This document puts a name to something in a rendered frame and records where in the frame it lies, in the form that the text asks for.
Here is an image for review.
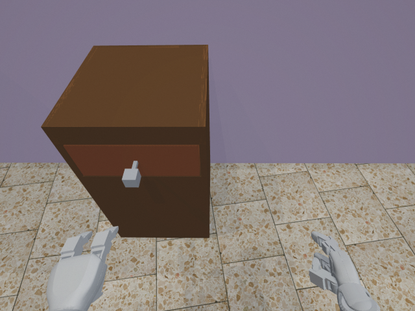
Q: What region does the drawer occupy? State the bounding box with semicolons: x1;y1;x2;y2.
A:
64;144;200;176

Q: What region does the right robot forearm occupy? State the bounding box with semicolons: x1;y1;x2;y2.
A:
337;283;381;311

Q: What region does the right robot hand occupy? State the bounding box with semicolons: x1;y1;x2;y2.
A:
309;231;361;294

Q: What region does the cabinet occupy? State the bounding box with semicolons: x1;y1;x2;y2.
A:
41;45;210;238

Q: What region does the left robot hand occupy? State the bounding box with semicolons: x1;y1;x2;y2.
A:
46;226;119;311

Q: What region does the handle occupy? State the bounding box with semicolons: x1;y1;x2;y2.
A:
122;161;141;187

